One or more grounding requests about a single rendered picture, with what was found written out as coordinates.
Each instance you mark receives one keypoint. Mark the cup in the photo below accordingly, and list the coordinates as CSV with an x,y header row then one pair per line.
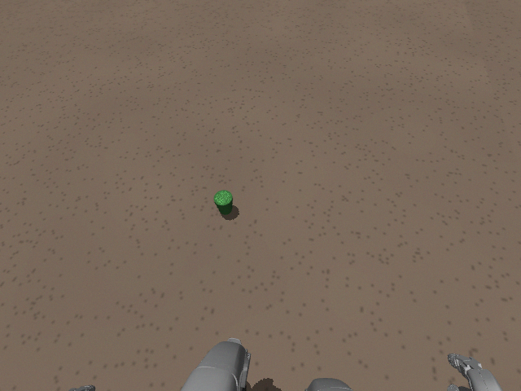
x,y
223,200

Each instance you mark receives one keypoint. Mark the right robot hand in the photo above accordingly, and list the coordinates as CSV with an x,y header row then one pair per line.
x,y
479,379

